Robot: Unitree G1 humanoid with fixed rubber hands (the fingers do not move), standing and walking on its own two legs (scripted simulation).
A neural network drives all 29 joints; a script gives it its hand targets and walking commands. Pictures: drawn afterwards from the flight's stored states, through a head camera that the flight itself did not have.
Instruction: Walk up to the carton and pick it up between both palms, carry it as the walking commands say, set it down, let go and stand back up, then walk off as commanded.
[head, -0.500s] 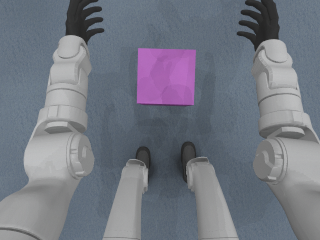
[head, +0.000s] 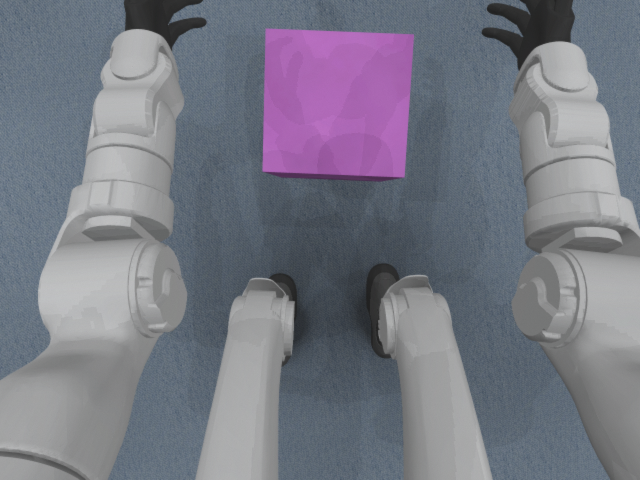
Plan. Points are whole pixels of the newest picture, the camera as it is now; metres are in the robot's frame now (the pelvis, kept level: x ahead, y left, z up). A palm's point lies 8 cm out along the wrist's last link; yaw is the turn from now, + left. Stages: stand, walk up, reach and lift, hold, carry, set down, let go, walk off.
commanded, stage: reach and lift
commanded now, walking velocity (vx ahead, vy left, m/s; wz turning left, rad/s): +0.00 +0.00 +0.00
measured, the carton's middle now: (334, 120) +0.52 +0.00 -0.43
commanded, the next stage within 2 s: none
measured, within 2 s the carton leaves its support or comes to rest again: neither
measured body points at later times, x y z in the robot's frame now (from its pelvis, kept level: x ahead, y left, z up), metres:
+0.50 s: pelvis -0.02 +0.00 -0.12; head +0.35 +0.00 +0.13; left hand +0.56 +0.17 -0.28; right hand +0.55 -0.20 -0.28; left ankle +0.07 +0.12 -0.52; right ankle +0.09 -0.11 -0.52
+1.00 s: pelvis -0.02 +0.00 -0.19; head +0.35 +0.00 +0.04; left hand +0.56 +0.17 -0.37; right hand +0.54 -0.20 -0.37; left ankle +0.07 +0.12 -0.52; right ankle +0.09 -0.11 -0.52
